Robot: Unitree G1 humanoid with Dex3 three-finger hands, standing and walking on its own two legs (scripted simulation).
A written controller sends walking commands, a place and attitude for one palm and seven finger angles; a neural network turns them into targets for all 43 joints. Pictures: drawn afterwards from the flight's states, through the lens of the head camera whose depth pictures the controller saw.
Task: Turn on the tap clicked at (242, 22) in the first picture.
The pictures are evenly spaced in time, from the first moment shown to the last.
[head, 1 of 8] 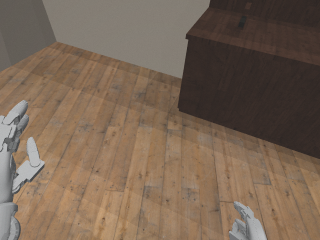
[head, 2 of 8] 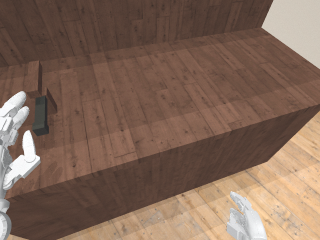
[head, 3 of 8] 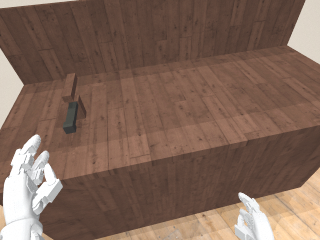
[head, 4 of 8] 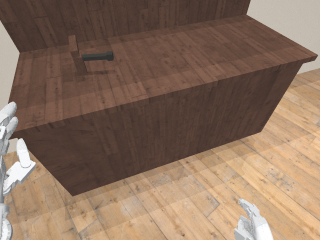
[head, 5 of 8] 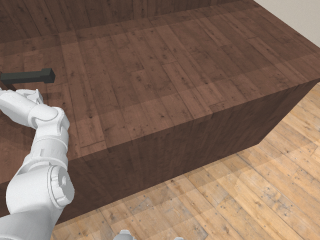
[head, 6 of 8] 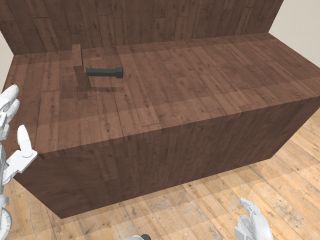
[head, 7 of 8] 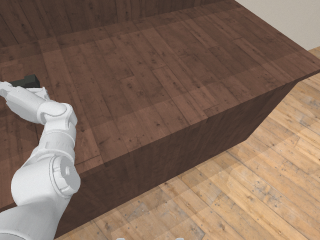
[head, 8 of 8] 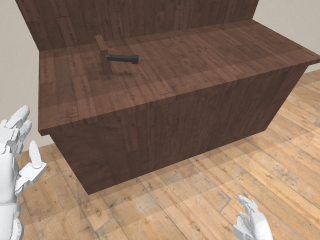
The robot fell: no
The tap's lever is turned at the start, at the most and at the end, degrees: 0 86 62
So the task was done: yes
